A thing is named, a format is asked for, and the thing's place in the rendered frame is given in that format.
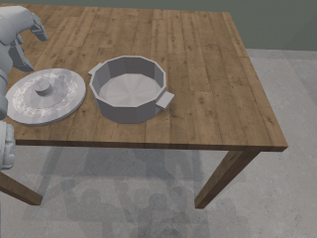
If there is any table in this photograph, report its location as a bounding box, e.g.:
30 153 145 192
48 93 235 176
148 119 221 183
0 3 289 209

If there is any pot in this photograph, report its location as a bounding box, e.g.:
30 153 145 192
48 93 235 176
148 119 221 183
87 56 174 124

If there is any robot left forearm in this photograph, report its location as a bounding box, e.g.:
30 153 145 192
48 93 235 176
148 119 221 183
0 14 16 121

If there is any left robot upper arm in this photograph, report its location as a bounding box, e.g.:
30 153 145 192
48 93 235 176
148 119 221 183
0 120 16 238

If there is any knob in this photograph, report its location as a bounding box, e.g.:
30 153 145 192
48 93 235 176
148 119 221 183
34 80 53 96

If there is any lid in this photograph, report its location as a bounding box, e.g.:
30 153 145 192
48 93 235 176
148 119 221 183
5 68 86 126

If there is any robot left hand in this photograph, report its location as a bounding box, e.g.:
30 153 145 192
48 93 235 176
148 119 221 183
0 6 48 72

